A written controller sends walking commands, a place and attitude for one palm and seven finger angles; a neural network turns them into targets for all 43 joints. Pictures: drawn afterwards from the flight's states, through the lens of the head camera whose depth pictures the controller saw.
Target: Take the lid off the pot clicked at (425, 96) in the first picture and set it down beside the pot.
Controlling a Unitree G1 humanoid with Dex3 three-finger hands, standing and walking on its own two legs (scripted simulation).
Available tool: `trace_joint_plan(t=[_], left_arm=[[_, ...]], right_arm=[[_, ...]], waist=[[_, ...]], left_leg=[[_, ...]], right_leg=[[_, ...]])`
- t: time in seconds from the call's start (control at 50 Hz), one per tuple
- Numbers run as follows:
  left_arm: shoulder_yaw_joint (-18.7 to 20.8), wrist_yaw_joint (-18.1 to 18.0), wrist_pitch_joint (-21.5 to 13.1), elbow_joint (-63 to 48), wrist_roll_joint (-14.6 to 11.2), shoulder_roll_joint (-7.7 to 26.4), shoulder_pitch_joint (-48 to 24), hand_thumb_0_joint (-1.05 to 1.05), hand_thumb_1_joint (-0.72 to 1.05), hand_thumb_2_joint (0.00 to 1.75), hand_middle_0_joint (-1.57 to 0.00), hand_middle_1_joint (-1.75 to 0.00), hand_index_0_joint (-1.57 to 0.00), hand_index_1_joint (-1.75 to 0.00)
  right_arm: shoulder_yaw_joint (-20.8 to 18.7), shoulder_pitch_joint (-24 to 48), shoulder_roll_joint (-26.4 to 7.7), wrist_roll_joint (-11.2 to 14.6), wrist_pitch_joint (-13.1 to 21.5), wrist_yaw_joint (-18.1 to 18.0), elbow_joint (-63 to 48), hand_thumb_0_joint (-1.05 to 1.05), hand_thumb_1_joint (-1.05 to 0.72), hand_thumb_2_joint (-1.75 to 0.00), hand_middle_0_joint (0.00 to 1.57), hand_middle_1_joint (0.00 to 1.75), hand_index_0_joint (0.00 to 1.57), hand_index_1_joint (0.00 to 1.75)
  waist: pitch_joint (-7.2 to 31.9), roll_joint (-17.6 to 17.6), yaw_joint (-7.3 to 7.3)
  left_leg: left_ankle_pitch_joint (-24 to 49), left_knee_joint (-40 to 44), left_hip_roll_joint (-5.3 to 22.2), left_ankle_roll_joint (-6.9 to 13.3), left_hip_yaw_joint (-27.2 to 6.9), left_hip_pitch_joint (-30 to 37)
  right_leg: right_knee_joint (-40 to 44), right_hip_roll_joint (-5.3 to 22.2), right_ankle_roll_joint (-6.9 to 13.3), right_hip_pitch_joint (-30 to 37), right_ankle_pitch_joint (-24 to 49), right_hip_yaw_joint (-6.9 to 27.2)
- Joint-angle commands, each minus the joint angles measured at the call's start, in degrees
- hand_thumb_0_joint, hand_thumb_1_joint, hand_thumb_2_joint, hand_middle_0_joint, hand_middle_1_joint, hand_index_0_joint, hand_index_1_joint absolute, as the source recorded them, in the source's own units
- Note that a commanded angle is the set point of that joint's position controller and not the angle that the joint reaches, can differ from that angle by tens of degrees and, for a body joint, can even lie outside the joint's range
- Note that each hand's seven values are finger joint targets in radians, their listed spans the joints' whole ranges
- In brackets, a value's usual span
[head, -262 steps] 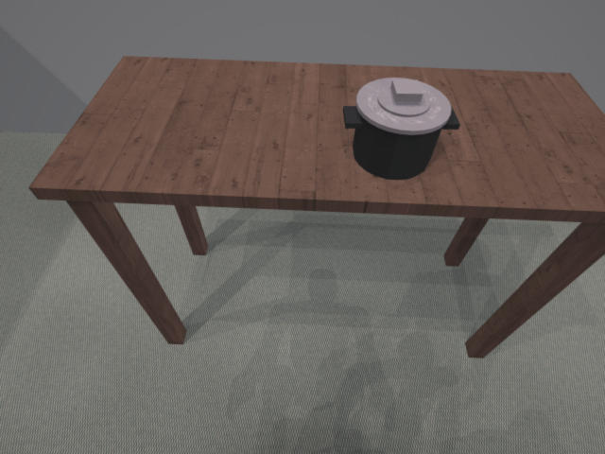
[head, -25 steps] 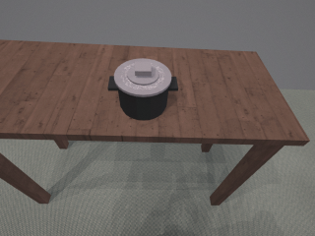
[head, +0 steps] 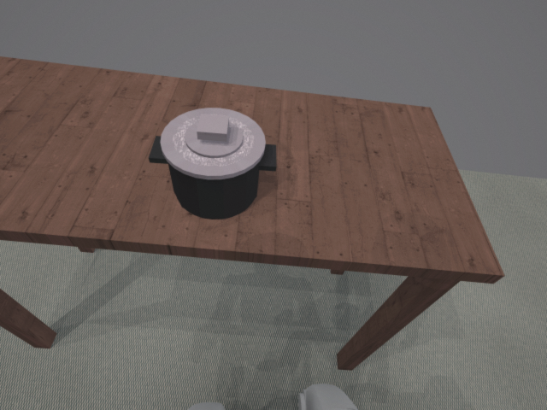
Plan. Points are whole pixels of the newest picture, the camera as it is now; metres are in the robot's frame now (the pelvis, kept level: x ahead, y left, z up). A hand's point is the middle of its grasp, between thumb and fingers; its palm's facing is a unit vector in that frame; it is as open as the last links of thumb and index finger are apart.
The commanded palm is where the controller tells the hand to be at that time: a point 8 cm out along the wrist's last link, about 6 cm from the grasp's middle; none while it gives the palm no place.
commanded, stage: come to a stop and stand still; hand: left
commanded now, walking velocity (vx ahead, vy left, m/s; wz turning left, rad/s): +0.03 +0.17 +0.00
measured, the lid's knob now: (213, 127) +0.47 +0.13 +0.15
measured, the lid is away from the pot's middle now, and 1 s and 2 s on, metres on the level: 0.00 0.00 0.00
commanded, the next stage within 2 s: look again from close up in 1.86 s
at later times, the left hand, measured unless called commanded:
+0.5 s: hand out of the picture +0.01 +0.18 -0.19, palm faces +0.02 -0.97 -0.23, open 7.4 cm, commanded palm none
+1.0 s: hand out of the picture +0.00 +0.15 -0.16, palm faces +0.01 -0.98 -0.20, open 7.4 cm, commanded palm none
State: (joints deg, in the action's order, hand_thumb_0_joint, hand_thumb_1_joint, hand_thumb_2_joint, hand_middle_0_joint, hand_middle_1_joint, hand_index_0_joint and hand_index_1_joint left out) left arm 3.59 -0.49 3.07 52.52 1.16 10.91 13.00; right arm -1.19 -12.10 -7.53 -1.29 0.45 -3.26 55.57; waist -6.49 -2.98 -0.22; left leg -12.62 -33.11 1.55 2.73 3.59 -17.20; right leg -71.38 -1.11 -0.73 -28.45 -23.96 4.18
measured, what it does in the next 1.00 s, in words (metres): steps on the spot: right foot, then right foot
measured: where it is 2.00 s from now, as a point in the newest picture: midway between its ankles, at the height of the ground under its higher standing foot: outside the picture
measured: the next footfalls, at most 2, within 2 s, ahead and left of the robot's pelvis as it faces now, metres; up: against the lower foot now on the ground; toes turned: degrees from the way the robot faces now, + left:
right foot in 0.16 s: +0.08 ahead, -0.24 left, +0.00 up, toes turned +2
right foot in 0.68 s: +0.06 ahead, -0.17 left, +0.00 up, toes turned +2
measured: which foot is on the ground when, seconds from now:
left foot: down 0.00-1.00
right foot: up 0.00-0.14, down 0.16-0.58, up 0.60-0.66, down 0.68-1.00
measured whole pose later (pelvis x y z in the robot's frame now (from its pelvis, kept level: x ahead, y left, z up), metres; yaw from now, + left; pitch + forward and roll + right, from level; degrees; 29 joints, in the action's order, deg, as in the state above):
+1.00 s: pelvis +0.01 -0.03 +0.01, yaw +0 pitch +0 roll +0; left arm -0.6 -1.3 0.2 59.7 1.4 8.5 19.2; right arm -1.0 -14.8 -10.4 -0.7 0.4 -1.5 56.2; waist -2.1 1.2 -0.5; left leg -14.3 -27.1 -2.5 3.4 3.9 -12.9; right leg -28.4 1.2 -1.7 -13.8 -14.6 2.7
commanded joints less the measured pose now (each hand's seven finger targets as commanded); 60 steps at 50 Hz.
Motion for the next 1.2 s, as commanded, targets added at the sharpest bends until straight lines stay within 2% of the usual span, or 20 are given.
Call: trace_joint_plan(t=[0.0, 0.08, 0.1, 0.12, 0.14, 0.16, 0.2, 0.26, 0.3, 0.34, 0.38, 0.4, 0.42, 0.44, 0.48, 0.5, 0.56, 0.66, 0.78, 1.18], left_arm=[[-0.47, -0.33, -0.92, -1.14, -0.37, 0.94, 6.87, 0.00, 0.90, 0.90, -0.20, -0.30, -0.20, -0.30], [-0.54, -0.78, -2.58, -0.37, 0.32, 2.79, 8.54, 0.00, 0.90, 0.90, -0.20, -0.30, -0.20, -0.30], [-0.19, -1.15, -2.91, -0.83, 0.58, 5.25, 8.53, 0.00, 0.90, 0.90, -0.20, -0.30, -0.20, -0.30], [0.55, -1.46, -3.26, -2.05, 0.73, 9.78, 7.15, 0.00, 0.90, 0.90, -0.20, -0.30, -0.20, -0.30], [1.55, -1.45, -2.99, -3.87, 0.54, 14.92, 6.00, 0.00, 0.90, 0.90, -0.20, -0.30, -0.20, -0.30], [1.82, -1.09, -2.61, -4.25, 0.90, 16.50, 3.22, 0.00, 0.90, 0.90, -0.20, -0.30, -0.20, -0.30], [2.86, -1.80, -2.70, -4.72, 0.75, 16.30, 0.63, 0.00, 0.90, 0.90, -0.20, -0.30, -0.20, -0.30], [2.95, -2.30, -2.50, -4.42, 1.22, 14.60, 1.24, 0.00, 0.90, 0.90, -0.20, -0.30, -0.20, -0.30], [2.84, -2.52, -2.66, -3.58, 1.15, 14.43, 3.11, 0.00, 0.90, 0.90, -0.20, -0.30, -0.20, -0.30], [2.07, -2.22, -2.13, -3.72, 0.32, 12.45, 2.35, 0.00, 0.90, 0.90, -0.20, -0.30, -0.20, -0.30], [0.77, -1.73, -1.22, -4.96, -0.19, 6.17, 2.47, 0.00, 0.90, 0.90, -0.20, -0.30, -0.20, -0.30], [-1.21, -3.30, -2.71, 1.62, -0.27, 7.12, 7.47, 0.00, 0.90, 0.90, -0.20, -0.30, -0.20, -0.30], [-1.30, -2.08, -2.16, 0.00, 0.14, 8.52, 8.70, 0.00, 0.90, 0.90, -0.20, -0.30, -0.20, -0.30], [-1.48, -1.40, -2.41, 0.93, 0.62, 8.41, 9.08, 0.00, 0.90, 0.90, -0.20, -0.30, -0.20, -0.30], [-2.19, -1.18, -3.04, 0.28, 0.63, 8.97, 6.76, 0.00, 0.90, 0.90, -0.20, -0.30, -0.20, -0.30], [-2.14, -0.96, -3.04, 0.27, 0.43, 8.93, 5.54, 0.00, 0.90, 0.90, -0.20, -0.30, -0.20, -0.30], [-2.78, -0.95, -2.77, 2.07, 0.34, 6.34, 6.86, 0.00, 0.90, 0.90, -0.20, -0.30, -0.20, -0.30], [-3.00, -1.01, -3.29, 3.70, 0.14, 4.78, 9.30, 0.00, 0.90, 0.90, -0.20, -0.30, -0.20, -0.30], [-2.92, -1.34, -3.36, 3.80, 0.13, 4.51, 8.64, 0.00, 0.90, 0.90, -0.20, -0.30, -0.20, -0.30], [-2.83, -2.07, -4.33, 6.82, -0.60, 4.11, 6.58, 0.00, 0.90, 0.90, -0.20, -0.30, -0.20, -0.30]], right_arm=[[-2.70, 3.01, -10.32, -0.10, 0.68, 1.81, -4.15, 0.00, -0.90, -0.90, 0.20, 0.30, 0.20, 0.30], [-3.76, -1.06, -10.68, 0.01, -1.40, 2.46, -2.98, 0.00, -0.90, -0.90, 0.20, 0.30, 0.20, 0.30], [-3.64, -1.96, -9.04, 0.26, -1.74, 2.60, -3.27, 0.00, -0.90, -0.90, 0.20, 0.30, 0.20, 0.30], [-3.18, -2.74, -6.10, 0.51, -2.16, 2.81, -4.53, 0.00, -0.90, -0.90, 0.20, 0.30, 0.20, 0.30], [-3.24, -2.47, -5.87, 0.37, -2.76, 3.03, -6.33, 0.00, -0.90, -0.90, 0.20, 0.30, 0.20, 0.30], [-3.55, -4.00, -6.35, -0.07, -2.65, 3.28, -6.35, 0.00, -0.90, -0.90, 0.20, 0.30, 0.20, 0.30], [-4.29, -4.58, -8.74, -0.05, -3.46, 3.55, -6.77, 0.00, -0.90, -0.90, 0.20, 0.30, 0.20, 0.30], [-4.04, -3.52, -8.88, 0.41, -2.59, 3.61, -7.31, 0.00, -0.90, -0.90, 0.20, 0.30, 0.20, 0.30], [-3.38, -4.47, -7.08, 0.83, -1.86, 3.39, -7.03, 0.00, -0.90, -0.90, 0.20, 0.30, 0.20, 0.30], [-3.05, -8.04, -6.75, 0.99, -0.88, 3.00, -5.26, 0.00, -0.90, -0.90, 0.20, 0.30, 0.20, 0.30], [-4.06, -8.13, -12.80, -0.16, -0.25, 2.69, -6.59, 0.00, -0.90, -0.90, 0.20, 0.30, 0.20, 0.30], [-3.73, 0.49, -17.16, 0.82, 0.44, 3.04, -9.71, 0.00, -0.90, -0.90, 0.20, 0.30, 0.20, 0.30], [-2.58, 4.82, -11.70, 0.46, -0.51, 3.79, -11.80, 0.00, -0.90, -0.90, 0.20, 0.30, 0.20, 0.30], [-2.10, 5.24, -11.94, -0.16, -1.00, 3.69, -12.46, 0.00, -0.90, -0.90, 0.20, 0.30, 0.20, 0.30], [-1.51, 0.26, -10.96, 0.03, -0.78, 3.25, -11.97, 0.00, -0.90, -0.90, 0.20, 0.30, 0.20, 0.30], [-1.47, -2.76, -11.02, -0.03, -0.43, 3.22, -10.84, 0.00, -0.90, -0.90, 0.20, 0.30, 0.20, 0.30], [-1.91, -3.73, -13.41, 0.15, 0.34, 2.52, -8.96, 0.00, -0.90, -0.90, 0.20, 0.30, 0.20, 0.30], [-1.32, -2.63, -10.29, 0.39, 0.52, 2.14, -7.14, 0.00, -0.90, -0.90, 0.20, 0.30, 0.20, 0.30], [-1.44, -2.96, -9.70, 0.61, 0.67, 1.90, -5.45, 0.00, -0.90, -0.90, 0.20, 0.30, 0.20, 0.30], [0.08, -6.71, -5.78, 0.67, 1.33, 1.13, 2.63, 0.00, -0.90, -0.90, 0.20, 0.30, 0.20, 0.30]], waist=[[3.75, 15.36, -1.94], [4.64, 8.92, -1.86], [3.32, 3.38, -1.95], [2.41, -6.73, -1.41], [2.72, -6.12, -1.27], [5.58, -1.86, 0.38], [2.13, -21.37, -0.90], [2.72, -15.71, -1.02], [6.77, -11.11, -0.68], [9.76, -5.39, 0.85], [7.49, 16.80, 1.33], [9.35, 23.60, 0.25], [8.67, 15.87, -4.00], [7.88, 13.39, -4.35], [2.54, 7.71, -0.68], [4.49, 10.23, 1.19], [2.33, 10.12, 0.06], [0.79, 8.21, -0.77], [0.25, 2.15, 0.20], [4.67, 2.51, 0.36]], left_leg=[[-5.55, 19.41, 8.83, 5.18, -7.60, -8.96], [-20.49, 11.44, 4.83, 0.76, -7.46, -9.24], [-18.02, 4.03, 1.41, -1.33, -4.78, -9.18], [-16.67, -5.34, -2.41, -3.61, -1.68, -11.89], [-15.99, -10.87, -2.15, -4.09, -1.91, -9.71], [-14.72, -13.83, -2.82, -3.65, -2.57, -3.17], [-13.52, -21.05, -2.42, -3.27, -3.90, -10.72], [-14.35, -18.67, -2.39, -3.43, -3.50, -10.82], [-11.65, -4.82, -3.61, -3.66, -2.01, -4.74], [-1.77, 7.56, -3.92, -3.19, -0.57, 8.54], [5.03, 16.57, 13.15, 4.55, -20.86, 10.02], [2.52, 9.54, 11.26, 5.23, -14.91, -6.27], [-17.09, 10.95, 5.46, 2.95, -9.97, -12.22], [-22.06, 9.03, 3.28, 1.05, -8.81, -13.39], [-21.21, 7.78, 0.79, -0.66, -8.77, -8.03], [-19.41, 10.32, 1.89, -0.42, -10.59, -2.79], [-21.34, 18.74, 10.23, 2.99, -21.48, -2.75], [-15.17, 16.93, 7.27, 1.96, -14.32, -2.83], [-13.03, 17.18, 5.99, 0.80, -12.66, 0.87], [7.55, 9.57, 3.86, -1.03, -6.01, 7.80]], right_leg=[[18.92, 3.30, -1.11, 10.24, 1.46, -6.63], [39.40, 1.06, -2.22, 19.16, 5.27, -10.24], [45.69, 4.08, -1.14, 17.29, 3.67, -4.60], [53.75, 14.45, 3.30, 14.46, -2.70, 12.36], [60.36, 24.32, 8.27, 9.29, -5.09, 22.01], [58.96, 23.34, 8.74, 4.07, -8.91, 19.90], [58.82, 20.90, 8.29, 6.76, -5.65, 20.02], [51.49, 19.47, 8.80, 11.50, 15.41, 13.10], [45.87, 18.73, 7.89, 14.69, 27.07, 11.16], [40.81, 13.86, 4.75, 9.65, 23.14, 6.10], [26.89, 3.02, -0.92, -2.13, -5.91, -5.71], [24.61, 6.38, 2.38, 12.38, -0.95, -1.49], [27.41, 2.37, 2.10, 17.49, 1.78, -5.92], [32.15, 2.17, 2.30, 17.86, -0.03, -5.40], [41.97, 5.15, 4.12, 7.65, -7.19, 1.23], [40.59, 3.46, 3.61, 5.66, -4.43, -0.28], [32.60, 0.46, 1.83, 6.85, -0.46, -5.18], [43.20, 2.77, 2.18, 11.14, 5.69, -2.62], [45.86, 4.06, 2.18, 9.61, 8.64, -0.13], [47.17, 7.16, 3.60, 15.38, 22.18, 3.28]])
